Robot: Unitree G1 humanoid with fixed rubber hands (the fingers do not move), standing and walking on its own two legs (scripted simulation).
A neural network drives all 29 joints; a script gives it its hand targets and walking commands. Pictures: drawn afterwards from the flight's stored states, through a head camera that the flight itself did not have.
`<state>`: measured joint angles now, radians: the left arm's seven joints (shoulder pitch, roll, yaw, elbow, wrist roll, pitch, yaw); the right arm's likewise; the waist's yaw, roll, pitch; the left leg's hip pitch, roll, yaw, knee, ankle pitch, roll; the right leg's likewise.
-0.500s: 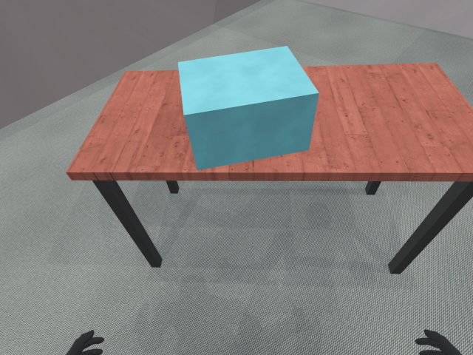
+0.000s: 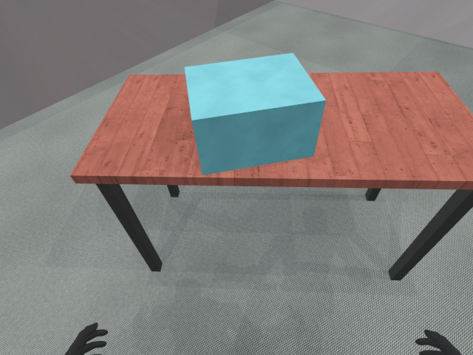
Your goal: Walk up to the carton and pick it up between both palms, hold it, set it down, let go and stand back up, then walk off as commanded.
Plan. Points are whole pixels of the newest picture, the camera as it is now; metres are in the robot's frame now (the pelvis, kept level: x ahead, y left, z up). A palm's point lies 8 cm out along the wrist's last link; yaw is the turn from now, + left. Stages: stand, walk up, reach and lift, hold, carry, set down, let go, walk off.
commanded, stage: stand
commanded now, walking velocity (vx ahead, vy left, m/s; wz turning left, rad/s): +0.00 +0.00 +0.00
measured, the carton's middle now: (249, 111) +0.69 +0.01 +0.01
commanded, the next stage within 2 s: none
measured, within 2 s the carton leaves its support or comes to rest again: neither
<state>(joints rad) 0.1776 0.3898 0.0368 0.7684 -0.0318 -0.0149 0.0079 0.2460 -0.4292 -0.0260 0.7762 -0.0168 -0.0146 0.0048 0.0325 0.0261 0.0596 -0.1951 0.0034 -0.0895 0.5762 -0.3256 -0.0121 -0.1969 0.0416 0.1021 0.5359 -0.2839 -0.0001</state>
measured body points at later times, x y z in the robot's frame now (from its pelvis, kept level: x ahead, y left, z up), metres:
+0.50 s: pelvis +0.00 -0.01 +0.00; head +0.00 -0.01 +0.45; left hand +0.12 +0.31 -0.08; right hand +0.11 -0.32 -0.10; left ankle +0.00 +0.13 -0.73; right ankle +0.01 -0.14 -0.73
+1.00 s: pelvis -0.01 +0.00 +0.00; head +0.00 -0.01 +0.45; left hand +0.11 +0.32 -0.09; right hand +0.10 -0.32 -0.10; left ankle +0.00 +0.13 -0.73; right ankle +0.01 -0.14 -0.73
